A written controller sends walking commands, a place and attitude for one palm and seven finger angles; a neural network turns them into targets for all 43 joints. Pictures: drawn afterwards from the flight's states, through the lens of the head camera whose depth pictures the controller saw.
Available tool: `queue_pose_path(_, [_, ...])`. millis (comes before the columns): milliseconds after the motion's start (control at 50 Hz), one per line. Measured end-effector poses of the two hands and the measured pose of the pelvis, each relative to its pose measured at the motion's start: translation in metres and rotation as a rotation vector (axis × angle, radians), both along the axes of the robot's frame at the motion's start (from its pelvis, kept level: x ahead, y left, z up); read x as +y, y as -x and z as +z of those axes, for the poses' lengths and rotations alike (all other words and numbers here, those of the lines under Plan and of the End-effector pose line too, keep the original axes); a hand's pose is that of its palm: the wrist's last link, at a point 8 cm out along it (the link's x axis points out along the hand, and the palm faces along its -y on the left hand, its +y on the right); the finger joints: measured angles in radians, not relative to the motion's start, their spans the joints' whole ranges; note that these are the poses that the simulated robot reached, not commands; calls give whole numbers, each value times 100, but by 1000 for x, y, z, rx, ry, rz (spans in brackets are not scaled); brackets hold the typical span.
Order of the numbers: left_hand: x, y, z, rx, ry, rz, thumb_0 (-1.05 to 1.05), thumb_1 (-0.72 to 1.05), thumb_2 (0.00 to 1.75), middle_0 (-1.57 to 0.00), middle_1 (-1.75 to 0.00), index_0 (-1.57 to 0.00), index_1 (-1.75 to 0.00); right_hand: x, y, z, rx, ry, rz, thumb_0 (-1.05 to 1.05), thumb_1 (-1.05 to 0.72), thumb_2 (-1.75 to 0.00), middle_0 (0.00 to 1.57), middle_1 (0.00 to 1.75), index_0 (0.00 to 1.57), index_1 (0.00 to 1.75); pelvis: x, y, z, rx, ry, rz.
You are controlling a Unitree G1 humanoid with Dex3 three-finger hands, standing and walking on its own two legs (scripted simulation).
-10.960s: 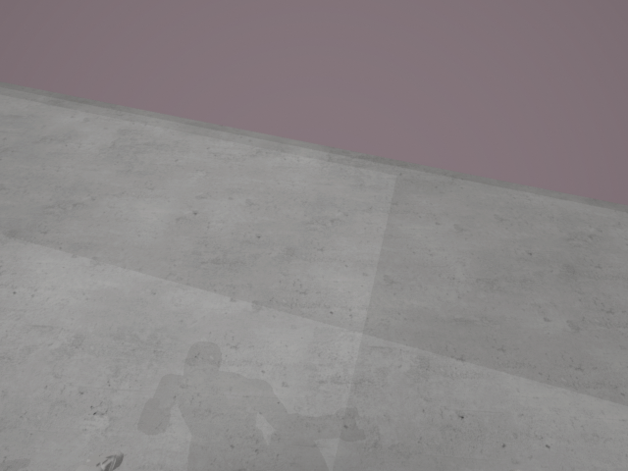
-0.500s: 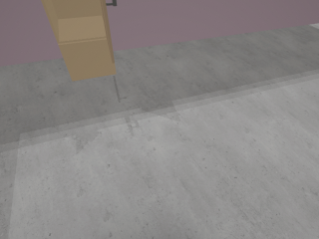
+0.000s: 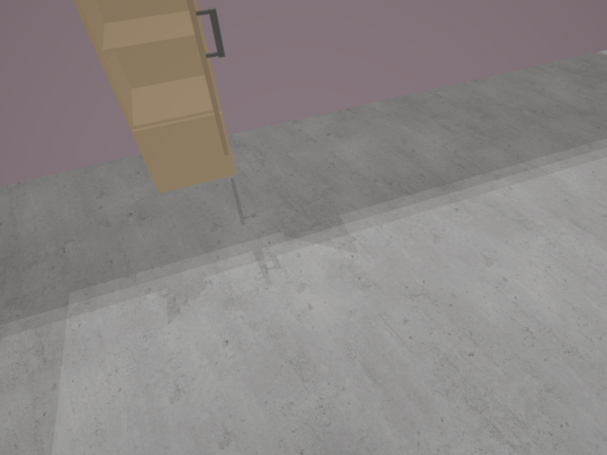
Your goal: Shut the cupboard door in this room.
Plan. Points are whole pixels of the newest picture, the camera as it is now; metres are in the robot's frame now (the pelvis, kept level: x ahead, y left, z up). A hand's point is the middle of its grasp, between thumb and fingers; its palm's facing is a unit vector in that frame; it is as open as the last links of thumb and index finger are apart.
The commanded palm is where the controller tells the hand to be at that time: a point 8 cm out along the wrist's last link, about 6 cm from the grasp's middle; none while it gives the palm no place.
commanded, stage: turn or walk to find it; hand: left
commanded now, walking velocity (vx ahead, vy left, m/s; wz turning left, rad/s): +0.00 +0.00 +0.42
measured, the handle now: (210, 34) +1.27 +0.35 +0.06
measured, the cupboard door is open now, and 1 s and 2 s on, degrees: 87 87 87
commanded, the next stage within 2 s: stand and wait in 0.76 s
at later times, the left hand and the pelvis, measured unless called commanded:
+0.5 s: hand out of the picture +0.01 +0.18 -0.16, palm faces +0.20 -0.94 -0.27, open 7.4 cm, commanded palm none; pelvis -0.03 -0.04 +0.00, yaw +10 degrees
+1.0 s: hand out of the picture -0.16 +0.08 -0.16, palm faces +0.43 -0.87 -0.24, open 7.4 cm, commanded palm none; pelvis -0.06 -0.07 +0.00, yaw +21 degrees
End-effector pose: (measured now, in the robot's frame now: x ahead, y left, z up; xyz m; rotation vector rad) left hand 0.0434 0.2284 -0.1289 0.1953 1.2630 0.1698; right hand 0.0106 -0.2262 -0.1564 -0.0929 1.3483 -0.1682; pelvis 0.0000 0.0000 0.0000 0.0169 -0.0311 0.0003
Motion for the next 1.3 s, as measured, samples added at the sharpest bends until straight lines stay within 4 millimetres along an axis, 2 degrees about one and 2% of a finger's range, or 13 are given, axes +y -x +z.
queue_pose_path(100, [-7,7,-2,5,2,28,1,92,90,-21,-30,-20,-30,-5,30,-1,85,-9,3,0,-92,-89,20,30,20,29,-9,3,0,-3,0,18])
queue_pose_path(180, [-9,18,-8,19,15,63,1,92,90,-21,-30,-20,-30,-8,46,1,137,0,16,0,-91,-89,20,30,20,29,-12,8,-3,-5,5,38])
queue_pose_path(320, [-1,38,-20,49,30,115,1,91,90,-21,-30,-20,-30,-10,46,4,139,30,50,0,-91,-89,19,30,20,29,-9,18,-8,4,5,71])
queue_pose_path(440, [1,47,-11,35,-11,160,1,91,90,-20,-30,-20,-30,-17,22,4,80,19,116,0,-91,-89,20,30,20,29,-22,28,-5,33,-1,128])
queue_pose_path(560, [-17,55,7,-58,-70,219,1,91,90,-20,-30,-20,-29,-46,-13,-9,21,-4,208,0,-91,-89,20,30,21,29,-51,37,-8,43,1,207])
queue_pose_path(700, [-49,101,24,-41,-85,305,1,91,90,-20,-30,-20,-30,-76,-70,4,-76,13,290,0,-91,-89,20,30,20,29,-71,40,4,20,-42,284])
queue_pose_path(780, [-67,129,22,-3,-67,354,1,91,90,-20,-30,-20,-30,-82,-89,9,-99,26,345,0,-91,-90,19,30,20,29,-77,43,6,20,-46,329])
queue_pose_path(900, [-92,178,14,74,-19,433,1,91,90,-21,-30,-20,-30,-68,-104,10,-84,36,436,0,-91,-90,19,30,20,29,-79,50,5,23,-41,364])
queue_pose_path(1000, [-107,226,3,175,38,483,1,91,90,-21,-30,-20,-30,-34,-111,13,-116,14,491,0,-91,-90,19,30,20,29,-72,60,3,23,-22,370])
queue_pose_path(1100, [-106,262,-16,244,93,524,1,91,90,-21,-30,-20,-30,3,-104,17,-173,0,529,0,-91,-90,19,30,20,29,-59,72,-5,7,8,380])
queue_pose_path(1140, [-102,267,-20,250,102,526,1,91,90,-21,-30,-20,-30,13,-95,21,-176,-7,537,0,-91,-89,19,30,20,29,-56,75,-4,-1,-4,373])
queue_pose_path(1200, [-95,264,-20,233,103,523,1,91,90,-20,-30,-20,-30,18,-80,23,-170,-14,528,0,-91,-89,20,30,21,29,-54,80,-1,-7,-5,382])
queue_pose_path(1300, [-79,241,-14,134,62,511,1,91,90,-20,-30,-20,-29,2,-69,21,-161,-1,517,-2,-93,-89,20,30,21,30,-61,91,1,-3,1,415])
